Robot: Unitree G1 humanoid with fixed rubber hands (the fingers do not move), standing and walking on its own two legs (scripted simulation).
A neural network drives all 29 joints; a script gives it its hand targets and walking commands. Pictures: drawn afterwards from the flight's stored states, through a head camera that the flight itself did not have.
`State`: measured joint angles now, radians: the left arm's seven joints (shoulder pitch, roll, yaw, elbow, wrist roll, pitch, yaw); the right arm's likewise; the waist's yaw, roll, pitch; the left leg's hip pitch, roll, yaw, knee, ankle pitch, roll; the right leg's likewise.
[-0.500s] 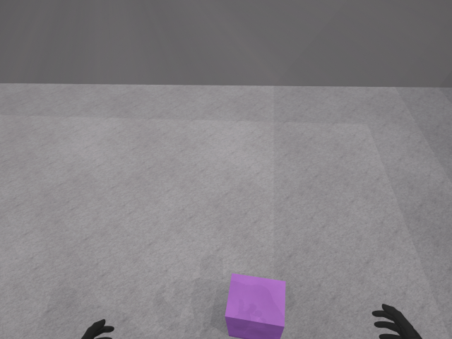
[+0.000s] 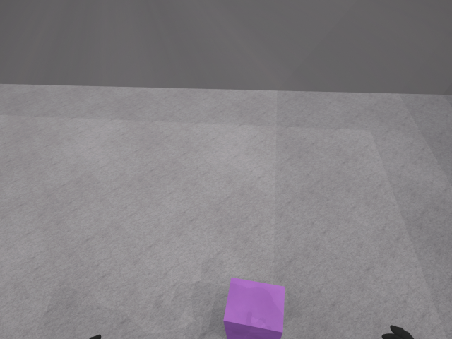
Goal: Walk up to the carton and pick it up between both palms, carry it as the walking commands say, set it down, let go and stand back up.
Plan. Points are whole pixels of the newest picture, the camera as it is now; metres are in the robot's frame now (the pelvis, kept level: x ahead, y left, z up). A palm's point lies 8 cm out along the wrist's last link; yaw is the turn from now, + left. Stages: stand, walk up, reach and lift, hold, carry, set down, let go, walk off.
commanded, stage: stand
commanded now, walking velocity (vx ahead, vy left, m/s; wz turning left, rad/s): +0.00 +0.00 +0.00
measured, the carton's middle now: (254, 315) +0.37 -0.04 -0.64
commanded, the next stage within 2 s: none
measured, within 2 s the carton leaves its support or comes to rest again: neither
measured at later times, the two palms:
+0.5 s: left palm out of the picture +0.08 +0.31 -0.09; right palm out of the picture +0.08 -0.30 -0.10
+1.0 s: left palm out of the picture +0.07 +0.31 -0.09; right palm out of the picture +0.07 -0.30 -0.10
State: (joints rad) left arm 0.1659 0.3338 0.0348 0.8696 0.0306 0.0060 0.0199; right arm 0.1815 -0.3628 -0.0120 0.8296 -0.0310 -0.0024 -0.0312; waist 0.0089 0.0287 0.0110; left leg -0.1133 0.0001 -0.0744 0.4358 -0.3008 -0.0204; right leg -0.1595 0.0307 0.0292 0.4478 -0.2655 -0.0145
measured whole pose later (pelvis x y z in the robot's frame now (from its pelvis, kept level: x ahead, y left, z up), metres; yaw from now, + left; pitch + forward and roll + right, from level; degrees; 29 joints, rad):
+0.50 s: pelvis -0.02 +0.00 +0.00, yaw +0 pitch -2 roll +0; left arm 0.14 0.36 0.02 0.97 0.02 0.00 0.01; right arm 0.18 -0.39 0.01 0.94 -0.03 -0.01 -0.02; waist 0.01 0.02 0.02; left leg -0.09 0.00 -0.07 0.38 -0.25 -0.02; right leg -0.14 0.02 0.03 0.40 -0.22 -0.01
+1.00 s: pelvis -0.02 +0.00 +0.01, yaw +0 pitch -2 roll +0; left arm 0.12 0.38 0.01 1.04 0.01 0.00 0.01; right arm 0.16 -0.40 0.01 1.00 -0.02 -0.01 -0.02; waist 0.01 0.02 0.03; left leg -0.09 0.00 -0.07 0.35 -0.23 -0.02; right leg -0.13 0.02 0.04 0.37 -0.19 0.00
